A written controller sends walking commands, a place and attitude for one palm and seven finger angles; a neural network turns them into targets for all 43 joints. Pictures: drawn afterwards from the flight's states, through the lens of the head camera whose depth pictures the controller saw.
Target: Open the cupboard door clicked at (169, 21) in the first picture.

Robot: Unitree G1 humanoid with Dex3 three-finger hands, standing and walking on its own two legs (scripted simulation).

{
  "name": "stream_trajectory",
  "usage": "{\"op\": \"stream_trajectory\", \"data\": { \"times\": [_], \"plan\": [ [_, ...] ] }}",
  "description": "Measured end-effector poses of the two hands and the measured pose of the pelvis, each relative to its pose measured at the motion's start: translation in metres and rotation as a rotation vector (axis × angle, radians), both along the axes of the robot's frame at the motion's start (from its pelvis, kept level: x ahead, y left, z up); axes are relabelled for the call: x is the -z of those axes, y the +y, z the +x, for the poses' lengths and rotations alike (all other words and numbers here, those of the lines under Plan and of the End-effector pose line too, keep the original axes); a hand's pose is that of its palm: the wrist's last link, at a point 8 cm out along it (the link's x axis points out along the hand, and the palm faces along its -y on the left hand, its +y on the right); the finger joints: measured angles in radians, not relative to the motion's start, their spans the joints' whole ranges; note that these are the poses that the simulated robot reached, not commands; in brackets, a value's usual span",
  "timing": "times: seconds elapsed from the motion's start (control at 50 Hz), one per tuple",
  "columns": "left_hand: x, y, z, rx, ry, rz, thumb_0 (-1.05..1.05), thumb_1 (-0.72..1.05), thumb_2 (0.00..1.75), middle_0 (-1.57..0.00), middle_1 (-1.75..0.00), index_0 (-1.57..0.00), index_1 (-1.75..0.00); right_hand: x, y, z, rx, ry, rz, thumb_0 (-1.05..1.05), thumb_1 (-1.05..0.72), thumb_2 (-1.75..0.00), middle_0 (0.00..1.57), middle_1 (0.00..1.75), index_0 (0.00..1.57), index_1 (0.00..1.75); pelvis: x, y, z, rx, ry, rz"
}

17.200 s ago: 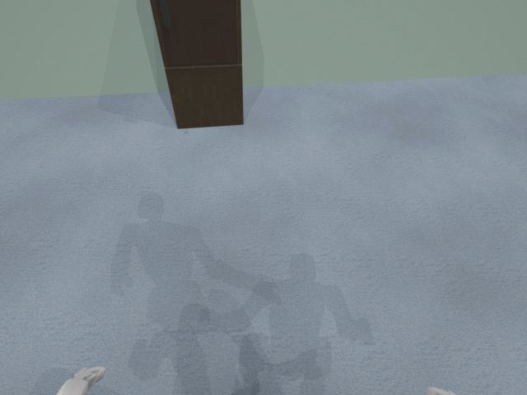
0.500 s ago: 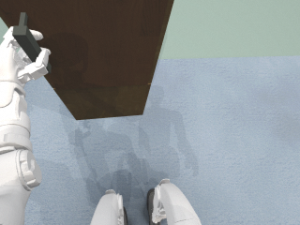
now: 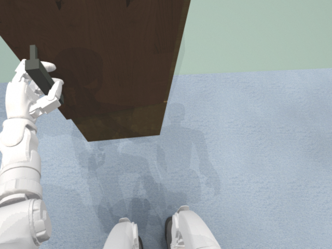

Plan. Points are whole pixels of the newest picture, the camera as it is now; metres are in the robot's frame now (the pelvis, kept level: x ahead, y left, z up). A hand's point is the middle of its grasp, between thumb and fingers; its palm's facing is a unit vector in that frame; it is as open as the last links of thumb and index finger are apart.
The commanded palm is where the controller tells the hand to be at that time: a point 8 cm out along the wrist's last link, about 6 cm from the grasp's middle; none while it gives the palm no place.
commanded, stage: pull the door open along its arc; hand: left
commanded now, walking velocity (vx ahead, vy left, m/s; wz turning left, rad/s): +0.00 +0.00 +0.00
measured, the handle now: (46, 77) +0.52 +0.25 +0.02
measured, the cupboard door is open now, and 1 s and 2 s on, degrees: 7 50 48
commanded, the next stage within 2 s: open thumb and fingers to let go in 0.62 s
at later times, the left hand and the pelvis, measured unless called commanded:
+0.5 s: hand (107, 156) +0.32 +0.11 +0.03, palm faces +0.43 -0.90 +0.04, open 6.8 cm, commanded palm +0.23 +0.16 +0.02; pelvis +0.02 -0.02 +0.01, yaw +2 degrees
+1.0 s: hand (130, 167) +0.29 +0.06 +0.02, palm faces +0.48 -0.88 -0.05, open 7.8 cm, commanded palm +0.24 +0.11 +0.02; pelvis +0.00 -0.07 +0.00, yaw +7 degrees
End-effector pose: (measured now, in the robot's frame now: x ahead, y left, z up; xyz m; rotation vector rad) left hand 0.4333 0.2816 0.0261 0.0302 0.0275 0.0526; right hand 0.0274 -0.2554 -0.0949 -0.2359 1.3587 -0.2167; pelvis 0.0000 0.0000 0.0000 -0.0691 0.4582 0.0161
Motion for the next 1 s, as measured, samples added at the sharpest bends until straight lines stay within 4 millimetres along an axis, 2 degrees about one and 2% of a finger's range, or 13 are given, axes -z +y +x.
{"op": "stream_trajectory", "data": {
  "times": [0.14, 0.26, 0.36, 0.44, 0.52, 0.66, 0.78, 0.9, 1.0],
  "plan": [
    [0.0, -0.021, -0.047, 0.028, 0.005, -0.013, 0.01, 0.66, 0.7, -0.26, -1.3, -0.29, -1.32, -0.01, 0.004, 0.043, -0.027, -0.132, 0.03, 0.01, -0.9, -0.9, 0.21, 0.3, 0.2, 0.3, -0.011, 0.002, 0.011, 0.003, -0.03, 0.008],
    [0.003, -0.06, -0.094, -0.171, -0.02, -0.111, 0.02, 0.65, 0.72, -0.25, -1.29, -0.3, -1.27, -0.009, 0.013, 0.095, -0.11, -0.269, 0.078, 0.01, -0.9, -0.9, 0.2, 0.3, 0.2, 0.3, -0.012, 0.003, 0.015, 0.003, -0.05, 0.021],
    [0.001, -0.094, -0.126, -0.303, -0.019, -0.121, 0.02, 0.64, 0.72, -0.26, -1.29, -0.32, -1.26, -0.005, 0.027, 0.136, -0.19, -0.357, 0.129, 0.01, -0.91, -0.9, 0.2, 0.3, 0.2, 0.3, -0.009, -0.002, 0.015, -0.001, -0.067, 0.034],
    [-0.001, -0.12, -0.146, -0.375, -0.01, -0.098, 0.02, 0.63, 0.71, -0.27, -1.27, -0.32, -1.28, -0.005, 0.038, 0.161, -0.235, -0.409, 0.17, 0.01, -0.91, -0.9, 0.2, 0.3, 0.2, 0.3, -0.007, -0.01, 0.015, -0.006, -0.079, 0.046],
    [-0.004, -0.141, -0.163, -0.384, 0.011, -0.067, 0.02, 0.61, 0.68, -0.28, -1.26, -0.32, -1.29, -0.008, 0.045, 0.176, -0.256, -0.449, 0.196, 0.01, -0.91, -0.9, 0.2, 0.3, 0.2, 0.3, -0.007, -0.02, 0.019, -0.013, -0.091, 0.056],
    [-0.007, -0.175, -0.185, -0.393, 0.053, -0.064, 0.03, 0.6, 0.67, -0.27, -1.23, -0.32, -1.31, -0.013, 0.037, 0.191, -0.276, -0.502, 0.194, 0.01, -0.9, -0.9, 0.2, 0.3, 0.2, 0.3, -0.009, -0.038, 0.026, -0.036, -0.107, 0.067],
    [-0.001, -0.186, -0.182, -0.431, 0.017, -0.005, 0.01, 0.62, 0.74, -0.29, -1.27, -0.31, -1.31, 0.001, 0.017, 0.194, -0.327, -0.503, 0.163, 0.01, -0.9, -0.9, 0.2, 0.3, 0.2, 0.3, -0.001, -0.053, 0.021, -0.065, -0.093, 0.079],
    [0.005, -0.184, -0.182, -0.463, 0.03, 0.008, 0.0, 0.57, 0.75, -0.34, -1.3, -0.33, -1.32, 0.012, -0.004, 0.18, -0.308, -0.472, 0.148, 0.01, -0.9, -0.9, 0.2, 0.3, 0.2, 0.3, 0.003, -0.066, 0.012, -0.074, -0.095, 0.096],
    [0.003, -0.183, -0.183, -0.451, 0.037, 0.01, 0.01, 0.4, 0.68, -0.33, -1.26, -0.34, -1.3, 0.012, -0.019, 0.16, -0.269, -0.46, 0.143, 0.01, -0.91, -0.9, 0.2, 0.3, 0.2, 0.3, 0.001, -0.073, 0.004, -0.074, -0.11, 0.104]
  ]
}}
